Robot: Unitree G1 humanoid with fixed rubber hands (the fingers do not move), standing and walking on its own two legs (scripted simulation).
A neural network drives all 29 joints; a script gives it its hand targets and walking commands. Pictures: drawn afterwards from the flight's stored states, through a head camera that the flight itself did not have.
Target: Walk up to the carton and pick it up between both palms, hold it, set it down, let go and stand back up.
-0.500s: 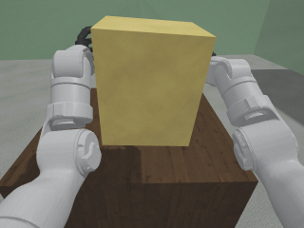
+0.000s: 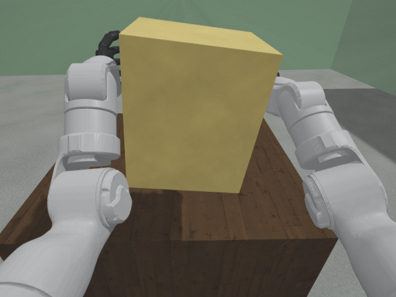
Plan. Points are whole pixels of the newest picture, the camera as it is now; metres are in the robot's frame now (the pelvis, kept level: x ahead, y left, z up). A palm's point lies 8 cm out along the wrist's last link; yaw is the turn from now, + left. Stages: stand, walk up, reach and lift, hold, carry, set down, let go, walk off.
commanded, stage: hold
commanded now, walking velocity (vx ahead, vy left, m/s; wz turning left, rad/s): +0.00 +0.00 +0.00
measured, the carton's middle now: (190, 107) +0.34 +0.00 +0.30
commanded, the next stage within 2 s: none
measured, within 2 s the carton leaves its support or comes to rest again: neither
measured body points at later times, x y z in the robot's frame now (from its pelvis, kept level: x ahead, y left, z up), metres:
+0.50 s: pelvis -0.01 +0.00 +0.00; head -0.12 +0.02 +0.43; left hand +0.37 +0.14 +0.35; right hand +0.36 -0.17 +0.33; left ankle +0.01 +0.11 -0.75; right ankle +0.02 -0.13 -0.75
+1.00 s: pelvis +0.00 +0.00 +0.00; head -0.11 +0.02 +0.44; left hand +0.38 +0.15 +0.36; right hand +0.37 -0.15 +0.32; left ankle +0.01 +0.11 -0.75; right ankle +0.02 -0.13 -0.75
